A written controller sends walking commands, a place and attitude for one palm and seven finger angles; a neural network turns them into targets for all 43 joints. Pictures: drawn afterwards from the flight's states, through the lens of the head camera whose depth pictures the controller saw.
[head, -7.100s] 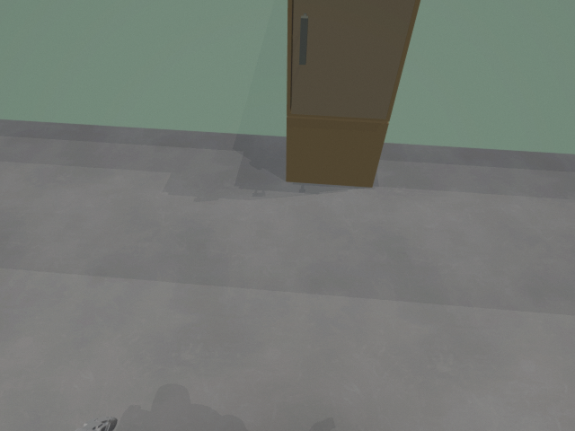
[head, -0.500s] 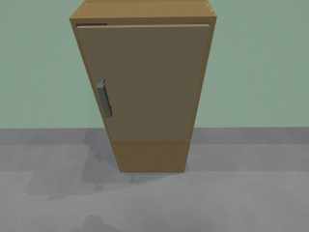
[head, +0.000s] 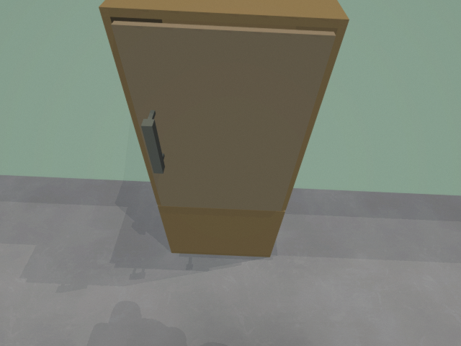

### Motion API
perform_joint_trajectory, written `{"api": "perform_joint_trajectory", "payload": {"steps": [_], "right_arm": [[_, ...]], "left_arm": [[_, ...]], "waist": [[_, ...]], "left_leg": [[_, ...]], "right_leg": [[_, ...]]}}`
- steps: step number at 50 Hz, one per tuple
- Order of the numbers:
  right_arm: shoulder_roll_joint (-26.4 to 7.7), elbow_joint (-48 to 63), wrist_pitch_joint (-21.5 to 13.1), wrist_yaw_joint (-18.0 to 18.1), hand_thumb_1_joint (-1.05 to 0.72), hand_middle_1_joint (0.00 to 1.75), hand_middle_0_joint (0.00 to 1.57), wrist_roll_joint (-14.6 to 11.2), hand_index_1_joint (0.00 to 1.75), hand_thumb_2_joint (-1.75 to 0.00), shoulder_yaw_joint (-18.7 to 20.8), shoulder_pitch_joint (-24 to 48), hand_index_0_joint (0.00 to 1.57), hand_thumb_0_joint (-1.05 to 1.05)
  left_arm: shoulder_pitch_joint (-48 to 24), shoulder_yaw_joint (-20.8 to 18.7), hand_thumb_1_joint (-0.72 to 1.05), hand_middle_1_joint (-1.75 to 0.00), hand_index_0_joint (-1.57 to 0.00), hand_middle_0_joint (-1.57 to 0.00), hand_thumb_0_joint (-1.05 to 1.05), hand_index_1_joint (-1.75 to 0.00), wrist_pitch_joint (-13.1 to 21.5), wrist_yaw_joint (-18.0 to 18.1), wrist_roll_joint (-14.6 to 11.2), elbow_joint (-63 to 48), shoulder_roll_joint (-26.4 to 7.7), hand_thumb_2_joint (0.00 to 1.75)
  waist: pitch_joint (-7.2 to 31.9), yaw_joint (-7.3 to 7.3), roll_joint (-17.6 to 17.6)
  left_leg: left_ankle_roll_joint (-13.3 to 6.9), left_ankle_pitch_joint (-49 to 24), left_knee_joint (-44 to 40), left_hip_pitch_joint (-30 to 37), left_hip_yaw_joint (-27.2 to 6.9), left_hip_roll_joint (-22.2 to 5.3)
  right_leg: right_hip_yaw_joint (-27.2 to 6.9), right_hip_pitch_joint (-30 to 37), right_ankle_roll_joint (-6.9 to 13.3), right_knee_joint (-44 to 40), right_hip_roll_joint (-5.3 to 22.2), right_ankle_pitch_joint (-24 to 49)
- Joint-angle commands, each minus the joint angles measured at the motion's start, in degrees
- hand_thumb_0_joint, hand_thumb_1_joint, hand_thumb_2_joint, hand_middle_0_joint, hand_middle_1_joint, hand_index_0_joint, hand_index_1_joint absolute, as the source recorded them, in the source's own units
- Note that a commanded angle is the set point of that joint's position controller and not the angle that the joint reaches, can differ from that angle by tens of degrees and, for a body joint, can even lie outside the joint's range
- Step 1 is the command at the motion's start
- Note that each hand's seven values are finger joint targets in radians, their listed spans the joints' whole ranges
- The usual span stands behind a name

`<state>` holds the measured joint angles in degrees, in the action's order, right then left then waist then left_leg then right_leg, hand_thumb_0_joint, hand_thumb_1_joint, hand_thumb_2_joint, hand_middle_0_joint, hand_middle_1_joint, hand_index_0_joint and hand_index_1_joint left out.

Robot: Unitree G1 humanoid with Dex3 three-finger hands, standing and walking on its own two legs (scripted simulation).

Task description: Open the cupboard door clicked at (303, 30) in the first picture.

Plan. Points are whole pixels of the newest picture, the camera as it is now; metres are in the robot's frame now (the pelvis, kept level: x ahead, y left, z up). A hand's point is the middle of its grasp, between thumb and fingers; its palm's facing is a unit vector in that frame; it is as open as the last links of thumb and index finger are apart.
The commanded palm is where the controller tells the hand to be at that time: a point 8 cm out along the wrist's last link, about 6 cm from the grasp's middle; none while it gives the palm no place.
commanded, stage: come to a stop and stand still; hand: left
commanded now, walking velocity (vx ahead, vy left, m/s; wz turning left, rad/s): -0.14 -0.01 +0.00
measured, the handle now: (155, 142) +0.56 +0.23 -0.01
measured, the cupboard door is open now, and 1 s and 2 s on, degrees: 0 0 0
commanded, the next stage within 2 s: look again from close up in 1.16 s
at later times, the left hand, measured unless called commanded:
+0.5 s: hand out of the picture +0.08 +0.18 -0.16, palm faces +0.00 -0.97 -0.24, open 7.4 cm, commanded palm none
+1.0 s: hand out of the picture -0.03 +0.23 -0.15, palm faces +0.04 -0.95 -0.31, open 7.4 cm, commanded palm none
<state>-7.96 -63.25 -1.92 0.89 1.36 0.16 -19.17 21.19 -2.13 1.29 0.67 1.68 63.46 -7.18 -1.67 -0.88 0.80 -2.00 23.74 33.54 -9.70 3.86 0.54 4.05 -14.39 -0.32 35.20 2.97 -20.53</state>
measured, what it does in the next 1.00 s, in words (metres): shifts its weight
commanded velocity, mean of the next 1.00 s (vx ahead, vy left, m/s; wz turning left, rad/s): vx -0.04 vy -0.01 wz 0.00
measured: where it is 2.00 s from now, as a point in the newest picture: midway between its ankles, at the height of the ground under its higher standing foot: outside the picture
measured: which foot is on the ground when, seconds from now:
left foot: down 0.00-1.00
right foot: down 0.00-1.00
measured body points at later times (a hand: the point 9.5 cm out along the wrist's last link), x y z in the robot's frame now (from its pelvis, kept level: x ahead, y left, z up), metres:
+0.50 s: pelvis +0.00 -0.01 +0.00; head +0.03 -0.01 +0.45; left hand +0.08 +0.23 -0.14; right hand +0.03 -0.25 -0.15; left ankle -0.06 +0.09 -0.72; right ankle +0.03 -0.11 -0.73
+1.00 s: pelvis -0.06 +0.00 +0.01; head -0.08 +0.00 +0.46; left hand -0.03 +0.28 -0.13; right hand -0.01 -0.28 -0.13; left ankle -0.06 +0.09 -0.73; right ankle +0.03 -0.11 -0.73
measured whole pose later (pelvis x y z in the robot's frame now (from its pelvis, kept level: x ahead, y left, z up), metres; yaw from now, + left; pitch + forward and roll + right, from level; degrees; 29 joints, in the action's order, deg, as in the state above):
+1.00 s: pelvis -0.06 +0.00 +0.01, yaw +2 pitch -3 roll +0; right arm -16.3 -57.4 0.1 -0.2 1.6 1.3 -15.3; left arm 15.4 -1.3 -0.6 0.2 1.4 58.5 -17.7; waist 0.5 -0.1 0.5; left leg -2.0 15.3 28.3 -10.4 2.4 1.3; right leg 5.3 -16.9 1.2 26.0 1.6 -8.2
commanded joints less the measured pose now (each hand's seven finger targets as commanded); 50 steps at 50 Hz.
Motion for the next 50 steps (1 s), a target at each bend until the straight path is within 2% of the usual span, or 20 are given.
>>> {"api": "perform_joint_trajectory", "payload": {"steps": [1,2,5,7,8,10,11,13,16,19,20,21,22,24,26,28,32,40,44,50], "right_arm": [[-6.8,-1.8,-1.5,1.8,-0.9,0.3,0.2,-0.2,0.3,-0.9,0.4,-12.2,0.2,0.0],[-6.4,-1.5,-1.2,2.2,-0.9,0.3,0.2,-0.2,0.3,-0.9,0.2,-11.6,0.2,0.0],[-7.0,0.6,-0.8,2.5,-0.9,0.3,0.2,-0.5,0.3,-0.9,0.6,-5.2,0.2,0.0],[-7.3,1.6,-0.8,2.7,-0.9,0.3,0.2,-1.2,0.3,-0.9,1.0,-2.9,0.2,0.0],[-6.3,2.2,-0.7,2.7,-0.9,0.3,0.2,-1.3,0.3,-0.9,1.1,-2.4,0.2,0.0],[-4.0,2.0,0.1,2.6,-0.9,0.3,0.2,-1.0,0.3,-0.9,1.3,-2.8,0.2,0.0],[-3.6,1.7,0.6,2.6,-0.9,0.3,0.2,-0.9,0.3,-0.9,1.4,-3.5,0.2,0.0],[-3.8,1.4,0.7,2.4,-0.9,0.3,0.2,-0.9,0.3,-0.9,1.8,-3.9,0.2,0.0],[-4.2,1.3,0.6,2.3,-0.9,0.3,0.2,-0.6,0.3,-0.9,1.8,-2.9,0.2,0.0],[-4.4,1.9,0.7,2.2,-0.9,0.3,0.2,-0.5,0.3,-0.9,1.7,-1.6,0.2,0.0],[-13.2,8.3,0.8,1.7,-0.9,0.3,0.2,-0.2,0.3,-0.9,2.8,3.2,0.2,0.0],[-13.2,9.9,-0.6,1.6,-0.9,0.3,0.2,0.0,0.3,-0.9,4.0,1.8,0.2,0.0],[-11.0,10.0,-0.7,1.7,-0.9,0.3,0.2,-0.1,0.3,-0.9,4.1,1.3,0.2,0.0],[-8.5,11.0,0.2,1.9,-0.9,0.3,0.2,-0.5,0.3,-0.9,4.0,1.9,0.2,0.0],[-7.9,12.0,1.1,1.4,-0.9,0.3,0.2,-0.3,0.3,-0.9,3.6,2.7,0.2,0.0],[-11.0,12.5,0.9,1.2,-0.9,0.3,0.2,-0.1,0.3,-0.9,4.0,3.3,0.2,0.0],[-14.5,13.2,0.4,0.6,-0.9,0.3,0.2,0.2,0.3,-0.9,3.8,6.7,0.2,0.0],[-17.4,12.8,0.8,-0.2,-0.9,0.3,0.2,0.3,0.3,-0.9,3.4,7.2,0.2,0.0],[-18.1,11.4,0.9,-0.4,-0.9,0.3,0.2,0.2,0.3,-0.9,3.3,5.7,0.2,0.0],[-17.0,8.2,0.9,-0.4,-0.9,0.3,0.2,0.0,0.3,-0.9,2.7,3.7,0.2,0.0]], "left_arm": [[-2.6,0.2,0.9,-0.3,-0.2,-0.2,0.0,-0.3,0.4,1.4,-0.4,-4.2,-3.3,0.9],[-3.8,0.3,0.9,-0.3,-0.2,-0.2,0.0,-0.3,0.1,1.7,-0.8,-4.4,-3.7,0.9],[-3.5,-0.1,0.9,-0.3,-0.2,-0.2,0.0,-0.3,0.1,1.5,-1.1,-3.9,-3.8,0.9],[0.7,-0.5,0.9,-0.3,-0.2,-0.2,0.0,-0.3,0.1,1.6,-1.2,-2.5,-5.2,0.9],[2.4,-0.5,0.9,-0.3,-0.2,-0.2,0.0,-0.3,0.1,1.8,-1.2,-1.9,-6.0,0.9],[0.8,-0.1,0.9,-0.3,-0.2,-0.2,0.0,-0.3,0.0,1.8,-1.3,-2.5,-6.5,0.9],[-0.1,-0.2,0.9,-0.3,-0.2,-0.2,0.0,-0.3,0.1,2.0,-1.3,-3.0,-6.4,0.9],[-1.0,-0.3,0.9,-0.3,-0.2,-0.2,0.0,-0.3,-0.1,2.3,-1.2,-3.9,-6.7,0.9],[-3.4,-0.5,0.9,-0.3,-0.2,-0.2,0.0,-0.3,-0.5,2.5,-1.2,-5.9,-7.1,0.9],[-5.2,-0.4,0.9,-0.3,-0.2,-0.2,0.0,-0.3,-0.9,2.3,-1.1,-6.7,-6.8,0.9],[-5.1,0.1,0.9,-0.3,-0.2,-0.2,0.0,-0.3,-0.6,2.6,-0.7,-10.4,-18.1,0.9],[-2.7,-1.0,0.9,-0.3,-0.2,-0.2,0.0,-0.3,-0.5,2.5,-0.7,-11.7,-12.4,0.9],[-2.9,-0.7,0.9,-0.3,-0.2,-0.2,0.0,-0.3,-0.4,2.6,-0.9,-12.5,-11.9,0.9],[-3.3,-1.2,0.9,-0.3,-0.2,-0.2,0.0,-0.3,-0.6,2.6,-0.9,-13.8,-12.7,0.9],[-6.0,-1.1,0.9,-0.3,-0.2,-0.2,0.0,-0.3,-0.8,2.3,-0.8,-14.7,-13.8,0.9],[-9.3,-1.4,0.9,-0.3,-0.2,-0.2,0.0,-0.3,-0.2,2.0,-0.8,-15.5,-15.2,0.9],[-10.8,-1.0,0.9,-0.3,-0.2,-0.2,0.0,-0.3,-0.6,1.2,-0.8,-14.6,-15.3,0.9],[-9.9,-0.9,0.9,-0.3,-0.2,-0.2,0.0,-0.3,-0.5,0.3,-0.4,-11.9,-17.4,0.9],[-9.2,-0.9,0.9,-0.3,-0.2,-0.2,0.0,-0.3,-0.2,0.1,-0.5,-10.8,-18.3,0.9],[-8.2,-0.5,0.9,-0.3,-0.2,-0.2,0.0,-0.3,0.0,0.3,-0.7,-8.4,-17.9,0.9]], "waist": [[-1.7,3.43,-17.0],[-1.6,3.27,-13.0],[-2.5,0.65,-7.8],[0.0,-1.13,-5.4],[1.1,-1.25,-3.4],[-0.1,0.14,-1.7],[0.4,0.5,2.9],[3.2,0.51,3.8],[4.0,0.5,-0.2],[3.5,0.62,-0.1],[-0.8,0.42,7.4],[9.2,-0.18,8.2],[14.0,0.65,4.5],[11.3,1.03,-0.4],[4.9,2.05,1.9],[1.5,2.74,0.3],[-1.2,1.34,-3.3],[-2.2,0.94,-2.3],[-2.4,1.26,0.8],[-1.3,1.53,0.6]], "left_leg": [[-6.8,-67.4,-10.1,13.0,-14.2,-16.4],[-8.4,-78.3,-8.7,14.7,-13.8,-17.5],[-5.6,-73.7,-7.1,10.6,-7.9,-13.1],[-2.2,-63.3,-5.4,5.4,-6.2,-10.2],[-0.7,-51.7,-5.3,1.7,-4.8,-8.2],[0.6,-34.3,-8.1,-1.0,-4.5,-6.4],[0.8,-32.3,-7.7,-1.1,-4.5,-6.5],[1.0,-34.0,-7.1,0.3,-3.9,-6.3],[0.8,-40.8,-7.9,2.2,-4.2,-7.2],[0.5,-36.1,-9.5,1.9,-4.7,-7.6],[0.6,-35.7,-9.7,-3.7,-6.4,-5.5],[-0.6,-37.9,-3.3,-2.3,-5.8,-5.8],[-0.5,-34.5,-0.6,-1.3,-4.7,-4.6],[0.2,-20.6,1.0,-5.1,-3.8,-2.5],[0.1,-10.4,-0.5,-6.4,-3.8,-2.0],[-0.7,-12.0,-2.9,-4.9,-5.3,-3.3],[-2.1,-10.3,-10.2,-8.1,-8.6,-6.8],[-2.1,5.6,-16.3,-11.2,-9.7,-6.2],[-1.8,4.9,-14.9,-11.0,-9.2,-5.4],[-1.6,2.3,-15.1,-9.7,-9.4,-5.5]], "right_leg": [[1.8,-13.4,1.2,10.0,-1.4,-6.5],[0.1,-14.5,1.3,11.9,-0.5,-11.6],[0.8,-6.6,1.4,-0.4,0.1,-1.0],[-0.8,3.8,2.0,-7.2,0.6,16.7],[-4.3,7.8,3.1,-6.1,3.2,30.1],[-6.6,7.4,4.7,-3.7,6.8,40.7],[-6.9,7.5,4.9,-2.8,7.0,43.4],[-6.4,8.3,4.9,-1.6,7.3,46.9],[-5.4,6.6,3.8,-0.5,5.7,40.9],[-5.4,5.7,3.6,-2.6,5.0,33.1],[-3.4,8.1,2.9,-3.1,0.8,29.1],[-5.9,9.2,3.7,0.4,3.7,34.7],[-7.7,11.5,5.0,0.1,6.0,40.5],[-11.5,10.4,7.7,-2.4,9.3,38.4],[-12.5,4.2,7.7,-7.5,9.6,25.0],[-11.6,-0.7,6.9,-9.3,7.6,17.2],[-6.1,0.4,3.6,-9.1,2.8,8.6],[-6.7,1.5,2.3,-14.1,3.1,-1.4],[-8.6,0.5,2.2,-16.4,4.2,-4.8],[-9.2,1.1,2.4,-17.4,5.0,-4.4]]}}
